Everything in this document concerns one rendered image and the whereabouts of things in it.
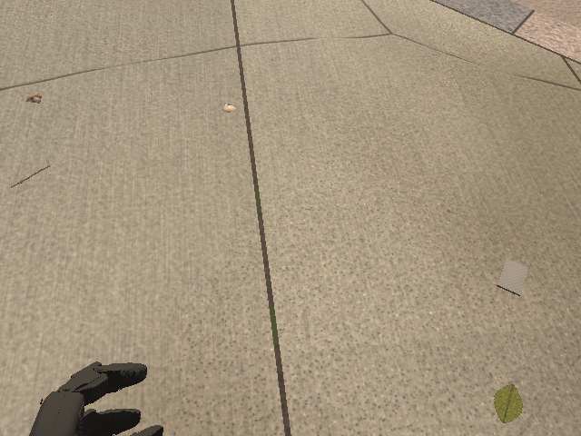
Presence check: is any robot left hand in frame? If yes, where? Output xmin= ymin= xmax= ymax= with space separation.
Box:
xmin=29 ymin=362 xmax=163 ymax=436

